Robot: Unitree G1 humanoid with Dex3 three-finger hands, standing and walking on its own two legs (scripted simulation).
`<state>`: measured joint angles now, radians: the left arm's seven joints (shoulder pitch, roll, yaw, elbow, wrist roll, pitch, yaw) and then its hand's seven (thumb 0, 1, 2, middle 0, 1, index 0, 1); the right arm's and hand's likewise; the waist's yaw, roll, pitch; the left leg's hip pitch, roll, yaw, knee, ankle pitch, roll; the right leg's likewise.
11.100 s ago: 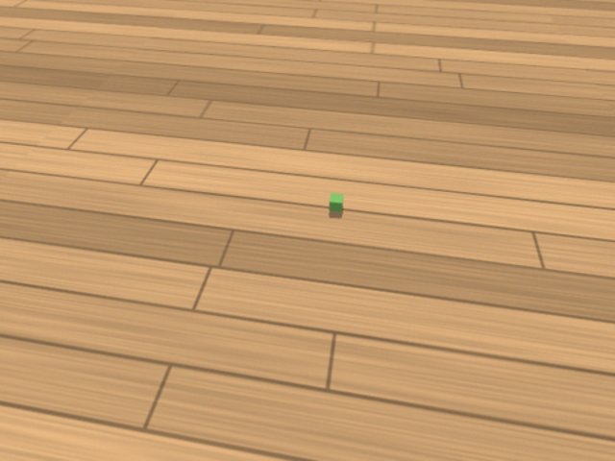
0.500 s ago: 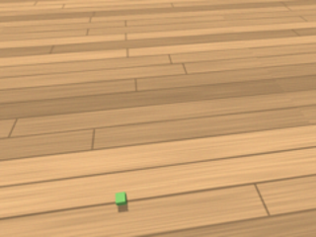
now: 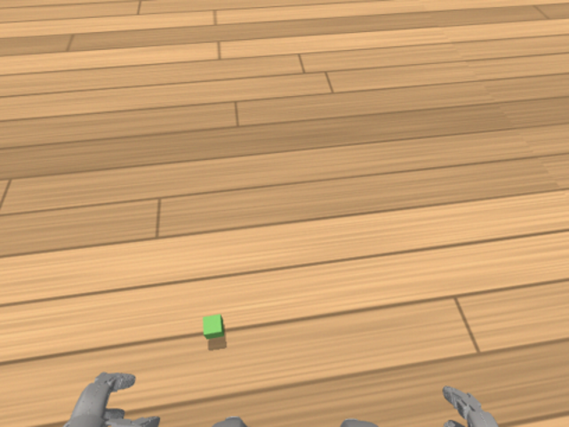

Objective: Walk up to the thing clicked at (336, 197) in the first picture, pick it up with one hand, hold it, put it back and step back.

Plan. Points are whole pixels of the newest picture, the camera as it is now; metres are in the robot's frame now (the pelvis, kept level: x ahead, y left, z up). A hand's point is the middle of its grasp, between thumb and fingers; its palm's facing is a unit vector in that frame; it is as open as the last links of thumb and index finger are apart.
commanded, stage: rise first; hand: left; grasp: from above
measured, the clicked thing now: (213, 326) +0.45 +0.25 -0.73
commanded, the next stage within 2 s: none
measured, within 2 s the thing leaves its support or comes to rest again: neither
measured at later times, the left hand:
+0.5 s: hand out of the picture +0.13 +0.26 -0.20, palm faces -0.19 -0.85 -0.49, open 13.4 cm
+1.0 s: hand (156, 387) +0.23 +0.29 -0.37, palm faces -0.41 -0.48 -0.77, open 13.1 cm
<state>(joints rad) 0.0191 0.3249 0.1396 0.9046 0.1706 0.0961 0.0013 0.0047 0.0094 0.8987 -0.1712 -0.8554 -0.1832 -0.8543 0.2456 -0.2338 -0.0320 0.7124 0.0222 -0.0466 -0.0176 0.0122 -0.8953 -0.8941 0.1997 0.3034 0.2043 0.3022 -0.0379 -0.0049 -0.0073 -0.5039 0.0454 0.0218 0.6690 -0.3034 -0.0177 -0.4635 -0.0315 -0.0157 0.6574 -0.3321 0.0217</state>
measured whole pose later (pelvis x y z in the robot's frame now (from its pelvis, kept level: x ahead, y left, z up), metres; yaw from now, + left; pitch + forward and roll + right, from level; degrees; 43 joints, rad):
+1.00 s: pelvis -0.05 +0.00 -0.22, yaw -1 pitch +32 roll -2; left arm -0.19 0.46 0.12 0.71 0.68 -0.02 0.14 0.00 -0.38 0.84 -0.27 -0.87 -0.27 -0.89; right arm 0.07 -0.29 -0.06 0.64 -0.01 -0.19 0.02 0.01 -0.91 -0.90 0.20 0.30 0.20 0.30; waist -0.03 0.01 -0.18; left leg -1.67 0.06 -0.05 1.75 -0.65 -0.02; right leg -1.61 -0.02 -0.02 1.74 -0.70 0.02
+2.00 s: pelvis -0.09 +0.01 -0.41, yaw -8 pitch +33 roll -8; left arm -0.91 0.79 0.16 1.40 1.24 -0.21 0.36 0.00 -0.27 0.78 -0.30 -0.80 -0.31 -0.80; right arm 0.11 -0.25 0.03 0.76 -0.14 -0.05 0.12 0.01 -0.90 -0.90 0.20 0.30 0.20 0.30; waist -0.19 -0.04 -0.04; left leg -2.31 0.05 -0.15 2.37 -0.65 -0.01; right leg -2.20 0.02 -0.05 2.31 -0.70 0.05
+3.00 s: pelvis -0.08 +0.01 -0.44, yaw -10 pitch +32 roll -10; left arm -0.98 0.91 0.19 1.49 1.25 -0.22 0.39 0.00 -0.38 0.87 -0.23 -0.85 -0.23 -0.87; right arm 0.10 -0.28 0.12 0.73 -0.19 -0.04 0.15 0.00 -0.90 -0.90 0.20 0.30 0.20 0.30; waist -0.25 -0.06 0.04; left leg -2.37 0.05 -0.21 2.47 -0.67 -0.02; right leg -2.24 0.04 -0.09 2.38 -0.70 0.06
